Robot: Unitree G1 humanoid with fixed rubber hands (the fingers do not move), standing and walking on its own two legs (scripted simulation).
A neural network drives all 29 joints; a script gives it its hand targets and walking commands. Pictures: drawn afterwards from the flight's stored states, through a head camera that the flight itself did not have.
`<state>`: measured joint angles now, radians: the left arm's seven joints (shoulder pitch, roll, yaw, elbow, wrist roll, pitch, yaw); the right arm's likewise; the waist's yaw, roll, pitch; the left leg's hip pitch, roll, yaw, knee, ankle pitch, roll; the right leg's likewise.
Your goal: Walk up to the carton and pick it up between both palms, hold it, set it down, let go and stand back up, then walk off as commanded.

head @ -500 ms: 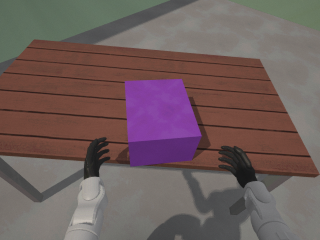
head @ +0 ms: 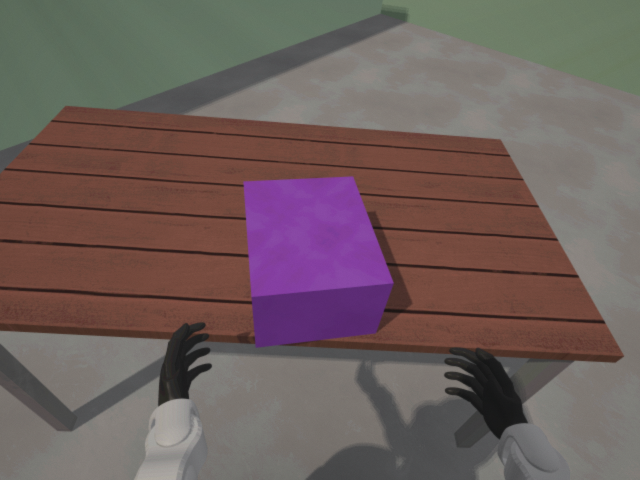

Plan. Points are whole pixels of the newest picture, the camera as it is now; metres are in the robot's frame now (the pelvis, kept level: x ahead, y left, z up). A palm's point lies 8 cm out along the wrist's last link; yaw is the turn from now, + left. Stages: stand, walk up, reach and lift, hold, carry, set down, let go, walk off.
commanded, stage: set down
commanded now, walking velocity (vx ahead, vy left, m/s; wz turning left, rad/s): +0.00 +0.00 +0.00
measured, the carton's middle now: (308, 255) +0.50 +0.04 -0.05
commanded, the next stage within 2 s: let go in 1.32 s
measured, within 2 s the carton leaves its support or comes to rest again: neither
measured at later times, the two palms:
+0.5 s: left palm (185, 392) +0.24 +0.18 -0.04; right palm (496, 408) +0.25 -0.23 -0.04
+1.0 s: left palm (164, 423) +0.21 +0.20 -0.05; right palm (491, 432) +0.22 -0.22 -0.05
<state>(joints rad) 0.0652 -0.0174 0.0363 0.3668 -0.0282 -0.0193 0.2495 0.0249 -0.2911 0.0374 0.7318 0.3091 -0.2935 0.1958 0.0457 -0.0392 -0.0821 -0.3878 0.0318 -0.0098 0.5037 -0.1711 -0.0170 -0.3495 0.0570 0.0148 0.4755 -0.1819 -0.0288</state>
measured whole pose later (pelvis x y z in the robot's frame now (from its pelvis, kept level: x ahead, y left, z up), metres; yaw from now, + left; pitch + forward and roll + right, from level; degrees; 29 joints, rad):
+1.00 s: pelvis +0.03 +0.00 +0.00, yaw +0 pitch +2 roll +0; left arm 0.22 0.06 0.03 0.35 0.01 0.05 0.14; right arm 0.13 -0.26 0.06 0.71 0.22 -0.24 0.11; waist 0.04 -0.04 -0.01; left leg -0.31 0.02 -0.01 0.49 -0.22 -0.02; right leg -0.27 0.05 0.01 0.48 -0.23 -0.03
